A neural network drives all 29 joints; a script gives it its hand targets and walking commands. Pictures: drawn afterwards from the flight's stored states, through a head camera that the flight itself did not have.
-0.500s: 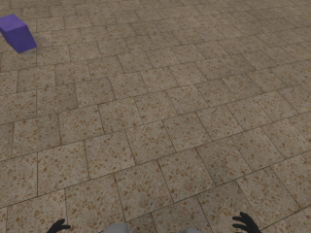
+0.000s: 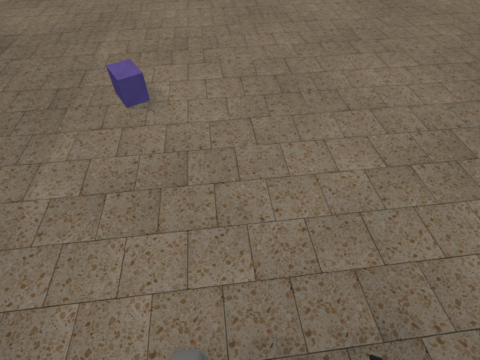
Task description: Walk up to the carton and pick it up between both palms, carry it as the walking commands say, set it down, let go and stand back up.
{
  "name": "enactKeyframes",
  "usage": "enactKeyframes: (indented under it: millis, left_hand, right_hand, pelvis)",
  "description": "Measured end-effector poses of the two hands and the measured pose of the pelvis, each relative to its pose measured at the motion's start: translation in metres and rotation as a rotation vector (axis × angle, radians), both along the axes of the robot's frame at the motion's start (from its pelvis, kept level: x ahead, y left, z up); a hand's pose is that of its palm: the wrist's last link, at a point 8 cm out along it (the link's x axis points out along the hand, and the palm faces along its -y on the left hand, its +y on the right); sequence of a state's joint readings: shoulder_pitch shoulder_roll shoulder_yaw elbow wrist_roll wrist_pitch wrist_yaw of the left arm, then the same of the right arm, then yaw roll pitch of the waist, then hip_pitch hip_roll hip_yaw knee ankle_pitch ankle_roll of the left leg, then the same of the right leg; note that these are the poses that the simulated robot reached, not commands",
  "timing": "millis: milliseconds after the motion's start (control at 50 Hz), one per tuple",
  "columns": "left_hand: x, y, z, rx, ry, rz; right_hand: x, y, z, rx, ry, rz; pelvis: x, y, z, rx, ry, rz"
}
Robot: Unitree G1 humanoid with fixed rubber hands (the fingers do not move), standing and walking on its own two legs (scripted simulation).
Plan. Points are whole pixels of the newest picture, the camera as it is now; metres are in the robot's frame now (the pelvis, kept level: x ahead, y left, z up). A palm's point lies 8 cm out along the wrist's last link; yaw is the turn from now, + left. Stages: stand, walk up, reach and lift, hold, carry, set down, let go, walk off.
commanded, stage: walk up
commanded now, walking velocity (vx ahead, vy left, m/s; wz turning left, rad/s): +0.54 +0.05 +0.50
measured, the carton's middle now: (128, 83) +2.05 +0.93 -0.66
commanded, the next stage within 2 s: none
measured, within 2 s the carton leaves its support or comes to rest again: neither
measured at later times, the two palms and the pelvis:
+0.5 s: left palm (94, 296) +0.26 +0.31 -0.13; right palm out of the picture +0.14 -0.18 -0.11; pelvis +0.15 +0.07 +0.00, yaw +12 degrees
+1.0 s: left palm (103, 297) +0.27 +0.31 -0.16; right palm (268, 165) +0.64 -0.06 -0.11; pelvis +0.41 +0.10 -0.01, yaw +23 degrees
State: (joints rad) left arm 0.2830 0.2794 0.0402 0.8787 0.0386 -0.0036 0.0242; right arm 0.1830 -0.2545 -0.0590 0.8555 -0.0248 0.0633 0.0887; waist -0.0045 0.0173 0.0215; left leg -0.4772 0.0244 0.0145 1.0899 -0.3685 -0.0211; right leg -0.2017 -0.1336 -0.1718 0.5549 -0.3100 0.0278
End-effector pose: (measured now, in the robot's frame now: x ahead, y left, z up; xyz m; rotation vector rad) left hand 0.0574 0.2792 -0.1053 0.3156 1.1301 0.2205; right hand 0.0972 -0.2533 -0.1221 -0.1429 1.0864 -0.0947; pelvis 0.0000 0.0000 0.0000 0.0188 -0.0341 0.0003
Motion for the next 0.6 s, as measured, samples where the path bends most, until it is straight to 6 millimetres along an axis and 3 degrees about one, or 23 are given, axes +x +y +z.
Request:
enactKeyframes:
  millis: [120,180,220,340,420,500,600]
  left_hand:
    - [-0.03,0.03,-0.014,-0.055,0.061,0.101]
    - [-0.029,0.046,-0.035,-0.095,0.086,0.125]
    - [-0.014,0.051,-0.044,-0.123,0.084,0.119]
    - [0.087,0.047,-0.038,-0.201,-0.078,0.083]
    - [0.146,0.038,-0.032,-0.241,-0.128,0.064]
    - [0.206,0.032,-0.022,-0.255,-0.165,0.042]
    - [0.291,0.034,-0.011,-0.2,-0.236,0.03]
  right_hand:
    - [0.054,0.033,0.018,-0.043,-0.045,0.117]
    - [0.075,0.052,0.014,-0.094,-0.065,0.15]
    - [0.073,0.061,0.011,-0.121,-0.052,0.14]
    - [0.031,0.066,0.012,-0.158,0.126,0.053]
    - [0.023,0.066,0.016,-0.167,0.219,0.013]
    - [0.04,0.069,0.011,-0.148,0.283,0.007]
    - [0.085,0.07,-0.014,-0.097,0.344,0.019]
  pelvis:
    - [0.024,0.028,0.002,-0.015,0.03,0.057]
    - [0.036,0.049,-0.01,-0.025,0.043,0.089]
    - [0.045,0.058,-0.013,-0.021,0.048,0.099]
    - [0.082,0.072,-0.005,-0.011,0.027,0.162]
    - [0.111,0.073,-0.001,-0.011,0.013,0.192]
    - [0.15,0.074,0.0,-0.009,0.017,0.206]
    - [0.215,0.068,-0.012,-0.003,0.033,0.232]
